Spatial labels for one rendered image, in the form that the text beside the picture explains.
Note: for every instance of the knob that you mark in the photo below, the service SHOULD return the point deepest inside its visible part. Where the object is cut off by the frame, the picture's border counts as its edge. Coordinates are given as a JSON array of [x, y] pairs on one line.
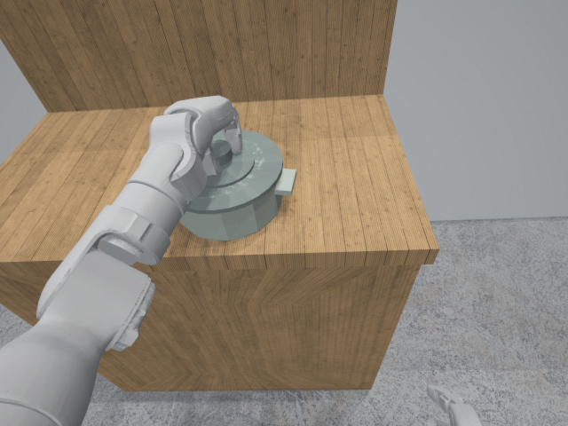
[[222, 150]]

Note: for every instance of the robot left upper arm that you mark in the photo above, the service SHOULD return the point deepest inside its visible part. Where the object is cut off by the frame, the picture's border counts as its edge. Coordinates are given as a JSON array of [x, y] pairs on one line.
[[47, 375]]

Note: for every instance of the lid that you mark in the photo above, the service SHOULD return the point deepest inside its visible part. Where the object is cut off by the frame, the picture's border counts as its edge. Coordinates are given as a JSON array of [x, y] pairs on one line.
[[248, 177]]

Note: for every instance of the left robot forearm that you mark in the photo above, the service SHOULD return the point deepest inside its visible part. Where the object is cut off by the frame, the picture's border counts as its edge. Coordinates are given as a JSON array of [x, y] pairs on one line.
[[138, 225]]

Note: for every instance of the pot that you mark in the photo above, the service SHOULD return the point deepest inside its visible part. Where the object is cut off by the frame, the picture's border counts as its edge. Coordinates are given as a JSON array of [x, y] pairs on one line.
[[241, 222]]

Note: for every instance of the table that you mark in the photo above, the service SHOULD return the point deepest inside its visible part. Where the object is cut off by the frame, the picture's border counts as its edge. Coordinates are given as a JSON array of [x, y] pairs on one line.
[[311, 301]]

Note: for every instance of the robot right hand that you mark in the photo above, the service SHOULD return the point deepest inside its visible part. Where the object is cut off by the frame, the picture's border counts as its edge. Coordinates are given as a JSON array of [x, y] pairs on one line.
[[460, 414]]

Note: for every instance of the robot left hand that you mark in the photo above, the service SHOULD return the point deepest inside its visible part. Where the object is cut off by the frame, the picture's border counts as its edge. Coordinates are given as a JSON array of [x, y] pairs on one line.
[[222, 116]]

